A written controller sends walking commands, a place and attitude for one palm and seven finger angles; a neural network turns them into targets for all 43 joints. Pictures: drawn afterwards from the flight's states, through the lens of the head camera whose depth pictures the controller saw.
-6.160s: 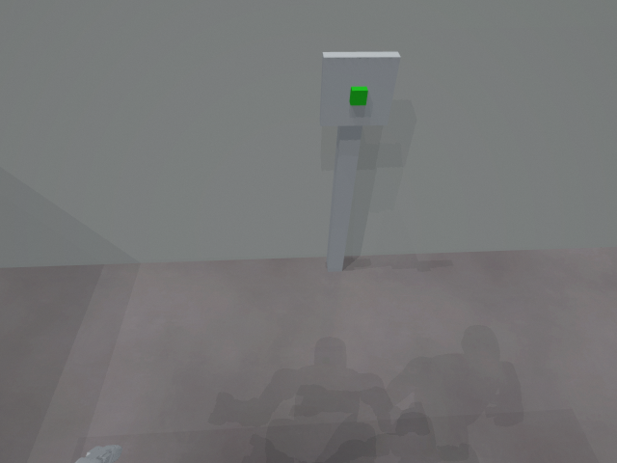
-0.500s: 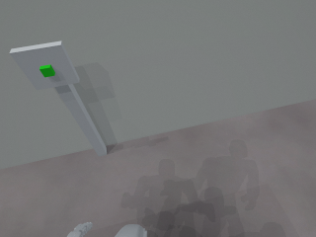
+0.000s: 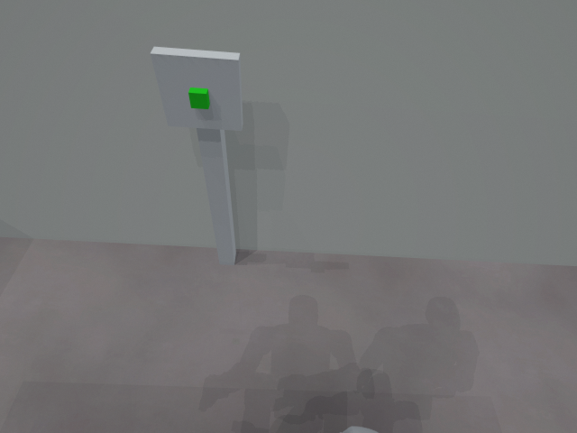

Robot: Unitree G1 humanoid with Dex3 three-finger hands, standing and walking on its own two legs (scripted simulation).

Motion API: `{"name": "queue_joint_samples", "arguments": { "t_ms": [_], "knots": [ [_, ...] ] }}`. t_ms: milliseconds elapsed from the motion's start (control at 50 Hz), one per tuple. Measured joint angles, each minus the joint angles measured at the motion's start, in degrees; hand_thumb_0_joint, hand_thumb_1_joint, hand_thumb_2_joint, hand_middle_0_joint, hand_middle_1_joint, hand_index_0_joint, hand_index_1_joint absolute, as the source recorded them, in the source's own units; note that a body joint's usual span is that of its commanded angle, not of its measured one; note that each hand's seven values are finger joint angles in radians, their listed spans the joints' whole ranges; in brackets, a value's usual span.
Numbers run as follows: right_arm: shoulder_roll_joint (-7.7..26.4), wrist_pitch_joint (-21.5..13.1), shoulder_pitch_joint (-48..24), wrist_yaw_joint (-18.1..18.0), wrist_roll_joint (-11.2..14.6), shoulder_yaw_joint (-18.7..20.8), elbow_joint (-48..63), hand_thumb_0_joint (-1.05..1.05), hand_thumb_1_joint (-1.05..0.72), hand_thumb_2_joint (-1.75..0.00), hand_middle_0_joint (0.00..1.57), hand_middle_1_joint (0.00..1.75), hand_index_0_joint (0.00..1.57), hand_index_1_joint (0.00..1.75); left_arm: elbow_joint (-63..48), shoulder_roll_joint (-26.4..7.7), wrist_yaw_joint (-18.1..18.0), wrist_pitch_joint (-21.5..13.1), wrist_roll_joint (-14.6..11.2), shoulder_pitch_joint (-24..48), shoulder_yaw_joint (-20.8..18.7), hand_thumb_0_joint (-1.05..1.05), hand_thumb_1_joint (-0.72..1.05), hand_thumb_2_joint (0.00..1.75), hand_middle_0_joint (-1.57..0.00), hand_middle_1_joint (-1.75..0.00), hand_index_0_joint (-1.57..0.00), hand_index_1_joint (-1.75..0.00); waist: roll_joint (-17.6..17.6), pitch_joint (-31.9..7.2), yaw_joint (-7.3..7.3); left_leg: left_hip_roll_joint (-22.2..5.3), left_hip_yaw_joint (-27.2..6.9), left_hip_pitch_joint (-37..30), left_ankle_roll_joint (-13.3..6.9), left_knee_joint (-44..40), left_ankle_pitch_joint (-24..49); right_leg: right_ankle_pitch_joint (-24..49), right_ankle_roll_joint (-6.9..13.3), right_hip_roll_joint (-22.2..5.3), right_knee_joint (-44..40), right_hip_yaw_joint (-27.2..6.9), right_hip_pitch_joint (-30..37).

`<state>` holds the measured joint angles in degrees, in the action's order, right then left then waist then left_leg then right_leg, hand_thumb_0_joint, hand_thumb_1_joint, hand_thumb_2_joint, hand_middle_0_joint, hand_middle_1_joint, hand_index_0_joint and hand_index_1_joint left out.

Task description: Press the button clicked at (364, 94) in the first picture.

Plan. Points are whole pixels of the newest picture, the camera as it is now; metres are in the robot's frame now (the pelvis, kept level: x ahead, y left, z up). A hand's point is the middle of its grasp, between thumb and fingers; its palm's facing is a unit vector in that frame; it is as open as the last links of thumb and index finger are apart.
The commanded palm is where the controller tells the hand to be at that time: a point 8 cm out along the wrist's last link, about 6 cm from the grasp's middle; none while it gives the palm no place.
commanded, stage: take the last steps up to it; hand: left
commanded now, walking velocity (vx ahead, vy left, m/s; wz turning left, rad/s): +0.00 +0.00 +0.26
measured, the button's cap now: (199, 97) +0.76 +0.26 +0.02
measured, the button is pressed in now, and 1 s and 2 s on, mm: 0 0 0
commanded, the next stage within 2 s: come to a stop and stand still in 1.04 s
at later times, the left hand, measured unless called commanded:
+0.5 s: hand out of the picture -0.04 +0.14 -0.16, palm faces +0.20 -0.96 -0.21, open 7.4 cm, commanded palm none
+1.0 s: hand (135, 367) +0.23 +0.27 -0.17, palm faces +0.18 -0.97 -0.18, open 7.4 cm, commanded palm none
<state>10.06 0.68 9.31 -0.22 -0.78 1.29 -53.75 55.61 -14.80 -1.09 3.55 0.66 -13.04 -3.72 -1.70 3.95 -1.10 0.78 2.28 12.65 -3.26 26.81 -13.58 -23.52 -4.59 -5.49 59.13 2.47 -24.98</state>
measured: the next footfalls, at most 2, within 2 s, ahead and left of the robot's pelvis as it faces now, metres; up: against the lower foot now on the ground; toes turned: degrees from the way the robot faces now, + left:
right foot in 0.22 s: +0.04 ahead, -0.14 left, +0.00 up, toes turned -1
left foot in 0.68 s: +0.19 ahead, +0.18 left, +0.00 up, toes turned +16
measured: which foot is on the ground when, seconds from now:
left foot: down 0.00-0.22, up 0.24-0.66, down 0.68-1.00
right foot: up 0.00-0.20, down 0.22-0.68, up 0.70-1.00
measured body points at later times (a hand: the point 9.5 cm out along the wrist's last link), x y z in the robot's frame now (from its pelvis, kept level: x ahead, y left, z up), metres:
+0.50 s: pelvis +0.05 -0.02 +0.01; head +0.04 -0.04 +0.46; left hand -0.04 +0.19 -0.14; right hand +0.08 -0.26 -0.16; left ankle +0.09 +0.15 -0.67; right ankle +0.00 -0.14 -0.74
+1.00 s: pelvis +0.19 +0.08 +0.00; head +0.17 +0.09 +0.45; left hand +0.22 +0.32 -0.15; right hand +0.24 -0.14 -0.15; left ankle +0.15 +0.16 -0.74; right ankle +0.28 -0.04 -0.69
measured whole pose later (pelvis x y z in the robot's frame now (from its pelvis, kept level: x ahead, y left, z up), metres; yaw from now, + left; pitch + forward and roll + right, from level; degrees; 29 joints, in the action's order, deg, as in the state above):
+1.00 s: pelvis +0.19 +0.08 +0.00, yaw +6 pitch -2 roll +1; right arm 8.4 -3.8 17.0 -1.0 -1.1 2.4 -60.8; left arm 58.6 -10.3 0.1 -0.2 1.5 -12.6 -3.8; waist -2.3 -0.1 -0.5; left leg 0.5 10.5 5.2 -2.9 20.8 -13.8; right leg -12.5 -0.8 -6.9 52.6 4.2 -30.4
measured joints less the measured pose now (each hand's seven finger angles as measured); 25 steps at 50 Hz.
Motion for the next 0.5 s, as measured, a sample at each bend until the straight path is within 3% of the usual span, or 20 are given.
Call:
{"name": "queue_joint_samples", "arguments": {
  "t_ms": [120,200,220,280,320,380,500],
  "knots": [
    [-0.16,0.28,2.16,-0.14,-0.38,0.63,-1.79,0.0,-0.92,-0.9,0.2,0.3,0.21,0.3,-0.24,2.31,-0.03,-0.35,-0.01,1.52,0.66,0.0,0.91,0.9,-0.2,-0.29,-0.19,-0.29,1.41,-1.12,1.42,0.77,-1.27,-0.27,0.39,-0.87,0.97,-1.66,0.63,1.45,-10.3,-0.24,4.07],
    [0.56,0.42,4.85,0.03,-0.5,1.05,-3.46,0.0,-0.92,-0.9,0.2,0.3,0.21,0.3,-0.1,4.06,0.66,-1.82,0.28,1.05,1.39,0.0,0.9,0.9,-0.2,-0.29,-0.2,-0.29,2.69,-2.8,2.2,0.89,-2.09,0.64,1.3,1.74,-0.48,0.71,1.93,3.01,-22.96,1.06,10.64],
    [0.62,0.42,5.87,0.07,-0.37,1.18,-3.77,0.0,-0.91,-0.9,0.2,0.3,0.21,0.3,-0.3,4.25,0.82,-2.55,0.47,0.51,1.55,0.0,0.9,0.9,-0.2,-0.3,-0.2,-0.3,2.5,-3.41,2.16,1.28,-2.2,1.65,1.5,3.95,-2.17,1.32,2.55,3.02,-27.64,1.11,12.92],
    [1.54,1.46,8.03,0.54,-0.46,1.86,-5.49,0.0,-0.91,-0.9,0.2,0.3,0.21,0.29,0.11,6.17,0.59,-4.1,0.72,-1.34,2.08,0.0,0.9,0.9,-0.2,-0.3,-0.2,-0.3,4.14,-4.08,1.47,0.83,-2.92,7.03,2.17,17.87,-11.46,5.49,5.1,3.55,-28.5,2.7,14.27],
    [1.93,1.99,8.77,1.26,-0.79,2.36,-6.45,0.0,-0.91,-0.9,0.2,0.3,0.2,0.29,0.9,6.84,0.08,-4.91,0.61,-4.07,1.99,0.0,0.91,0.9,-0.2,-0.3,-0.2,-0.3,3.99,-4.9,0.85,0.19,-2.26,11.04,2.51,26.51,-9.26,6.14,5.48,3.26,-31.29,2.83,16.26],
    [2.3,1.56,9.31,1.8,-0.9,3.12,-6.58,0.0,-0.91,-0.9,0.2,0.3,0.2,0.29,3.17,7.12,-0.06,-5.46,0.43,-7.63,2.07,0.0,0.92,0.9,-0.21,-0.3,-0.2,-0.3,3.85,-5.07,1.31,-2.05,-1.58,15.79,3.6,32.9,-2.19,8.02,5.03,2.84,-36.68,3.68,19.79],
    [2.24,1.17,8.74,2.21,-0.7,3.48,-6.86,0.0,-0.91,-0.9,0.2,0.3,0.2,0.29,7.33,8.11,-0.18,-6.57,0.61,-12.87,2.46,0.0,0.91,0.9,-0.2,-0.3,-0.2,-0.3,3.55,-3.94,0.6,-6.09,-0.74,19.27,4.7,29.69,3.56,8.56,3.98,2.0,-42.07,5.57,24.38]
  ]
}}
